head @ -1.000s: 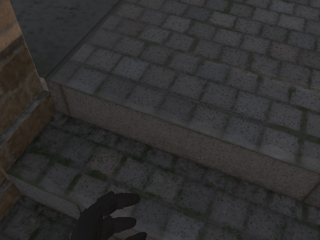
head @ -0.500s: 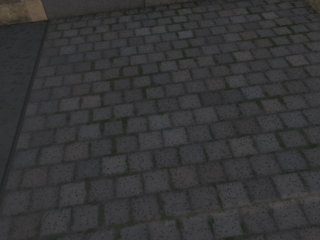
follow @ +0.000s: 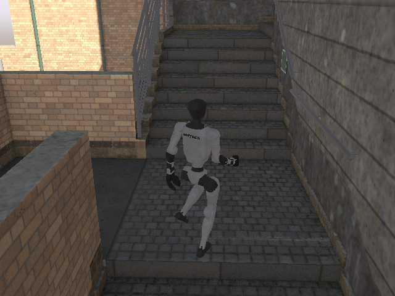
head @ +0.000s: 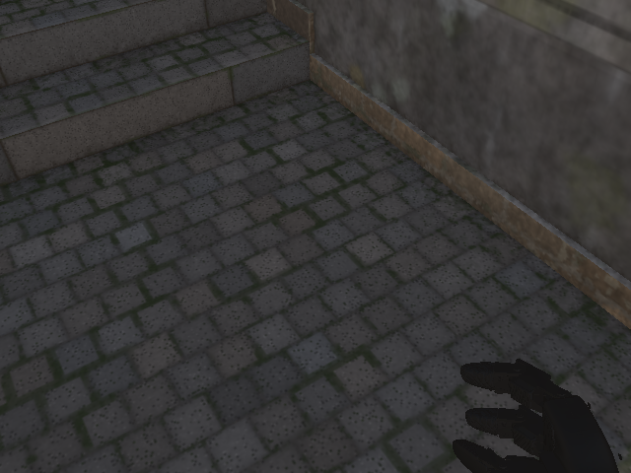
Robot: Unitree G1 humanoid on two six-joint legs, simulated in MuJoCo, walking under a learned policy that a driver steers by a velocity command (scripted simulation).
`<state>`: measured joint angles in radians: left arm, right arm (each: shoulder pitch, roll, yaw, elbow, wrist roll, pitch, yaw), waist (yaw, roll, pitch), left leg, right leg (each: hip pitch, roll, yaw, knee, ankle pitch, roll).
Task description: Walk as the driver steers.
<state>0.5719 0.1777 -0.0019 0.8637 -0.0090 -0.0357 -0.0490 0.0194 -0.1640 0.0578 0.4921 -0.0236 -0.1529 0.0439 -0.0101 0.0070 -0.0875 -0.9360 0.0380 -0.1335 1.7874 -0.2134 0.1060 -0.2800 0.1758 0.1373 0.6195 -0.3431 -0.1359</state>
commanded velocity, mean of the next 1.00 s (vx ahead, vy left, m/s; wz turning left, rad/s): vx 0.82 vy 0.00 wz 0.63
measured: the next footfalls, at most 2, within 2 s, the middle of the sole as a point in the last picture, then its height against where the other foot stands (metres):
left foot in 0.26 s outside the picture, level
right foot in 0.70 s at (291, 352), level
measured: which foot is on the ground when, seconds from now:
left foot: up 0.00-0.24, down 0.26-0.68, up 0.70-1.00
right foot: down 0.00-0.28, up 0.30-0.68, down 0.70-1.00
